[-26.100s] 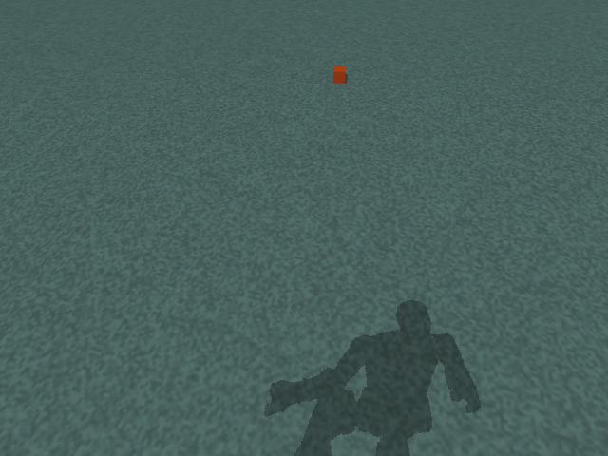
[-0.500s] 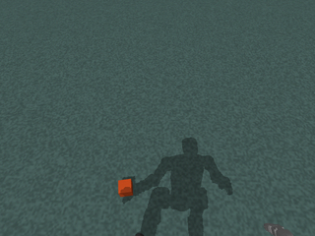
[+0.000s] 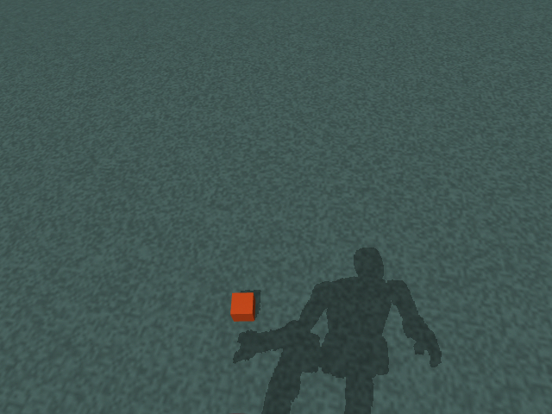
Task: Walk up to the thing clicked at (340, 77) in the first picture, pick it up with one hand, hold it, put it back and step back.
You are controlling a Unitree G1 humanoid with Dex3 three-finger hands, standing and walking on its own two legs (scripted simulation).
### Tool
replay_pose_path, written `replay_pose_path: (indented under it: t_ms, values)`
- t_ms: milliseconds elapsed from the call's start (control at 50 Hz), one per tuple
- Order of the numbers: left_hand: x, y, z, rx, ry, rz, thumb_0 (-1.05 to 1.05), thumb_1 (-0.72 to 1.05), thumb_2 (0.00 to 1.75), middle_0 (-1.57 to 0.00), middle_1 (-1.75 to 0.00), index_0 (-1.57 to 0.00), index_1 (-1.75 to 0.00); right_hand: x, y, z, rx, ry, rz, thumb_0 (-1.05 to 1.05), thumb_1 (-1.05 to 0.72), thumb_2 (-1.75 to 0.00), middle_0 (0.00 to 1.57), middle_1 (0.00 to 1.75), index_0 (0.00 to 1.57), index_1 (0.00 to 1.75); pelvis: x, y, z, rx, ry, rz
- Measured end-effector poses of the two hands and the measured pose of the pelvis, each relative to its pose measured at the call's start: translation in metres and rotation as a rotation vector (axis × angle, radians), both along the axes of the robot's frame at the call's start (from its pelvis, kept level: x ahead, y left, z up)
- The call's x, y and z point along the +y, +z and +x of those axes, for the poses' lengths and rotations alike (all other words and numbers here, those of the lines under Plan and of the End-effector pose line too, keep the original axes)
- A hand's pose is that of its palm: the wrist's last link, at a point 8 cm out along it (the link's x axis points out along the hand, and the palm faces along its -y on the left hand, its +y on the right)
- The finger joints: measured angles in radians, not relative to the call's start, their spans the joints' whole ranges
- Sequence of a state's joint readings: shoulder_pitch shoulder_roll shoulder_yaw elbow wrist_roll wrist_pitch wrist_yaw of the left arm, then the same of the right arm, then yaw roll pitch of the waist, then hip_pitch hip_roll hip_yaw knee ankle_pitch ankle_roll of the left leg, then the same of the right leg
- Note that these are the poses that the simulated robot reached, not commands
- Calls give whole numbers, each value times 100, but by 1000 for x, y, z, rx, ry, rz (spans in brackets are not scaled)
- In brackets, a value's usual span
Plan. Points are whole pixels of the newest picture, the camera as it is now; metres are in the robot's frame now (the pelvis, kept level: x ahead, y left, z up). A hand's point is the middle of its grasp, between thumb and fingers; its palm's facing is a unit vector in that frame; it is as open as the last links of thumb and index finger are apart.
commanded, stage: walk up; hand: left
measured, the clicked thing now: (243, 307) +0.53 +0.20 -0.73
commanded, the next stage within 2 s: none
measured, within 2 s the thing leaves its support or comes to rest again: neither
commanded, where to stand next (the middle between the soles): +0.11 -0.01 m, yaw -4 degrees
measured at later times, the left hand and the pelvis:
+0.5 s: hand (131, 413) +0.14 +0.27 -0.15, palm faces -0.08 -0.92 -0.39, open 7.3 cm; pelvis +0.02 +0.02 -0.01, yaw -2 degrees
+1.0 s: hand out of the picture +0.12 +0.28 -0.16, palm faces -0.13 -0.92 -0.38, open 7.3 cm; pelvis +0.01 +0.03 -0.01, yaw -6 degrees
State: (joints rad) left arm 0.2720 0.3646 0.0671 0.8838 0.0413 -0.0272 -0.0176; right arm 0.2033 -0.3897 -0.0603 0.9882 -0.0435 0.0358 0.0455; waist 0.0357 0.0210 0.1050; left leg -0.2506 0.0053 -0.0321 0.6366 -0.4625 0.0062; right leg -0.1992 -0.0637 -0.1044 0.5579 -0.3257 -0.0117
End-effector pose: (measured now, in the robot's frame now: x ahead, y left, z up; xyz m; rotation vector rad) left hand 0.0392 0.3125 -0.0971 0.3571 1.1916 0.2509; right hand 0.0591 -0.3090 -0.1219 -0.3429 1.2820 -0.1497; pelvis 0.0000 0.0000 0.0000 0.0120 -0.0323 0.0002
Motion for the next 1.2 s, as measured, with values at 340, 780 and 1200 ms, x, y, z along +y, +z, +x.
replay_pose_path:
  t_ms: [340, 780, 1200]
  values:
    - [3, -14, 57, -24, -68, 6, 0, 91, 90, -20, -30, -21, -30, -1, 5, 38, -158, -67, -32, 1, -90, -90, 20, 30, 20, 30, 3, -11, 24, -32, -38, -21]
    - [23, -25, 102, -14, -129, -28, 0, 91, 90, -20, -30, -21, -30, 34, 2, 1, -60, -151, -35, 1, -90, -90, 20, 30, 20, 30, 34, -9, 13, -24, -92, -8]
    - [4, -18, 87, 22, -143, -46, 0, 91, 90, -20, -30, -21, -30, 22, 5, -4, -71, -173, -16, 0, -91, -90, 20, 30, 20, 30, 30, -1, 6, -9, -123, 13]
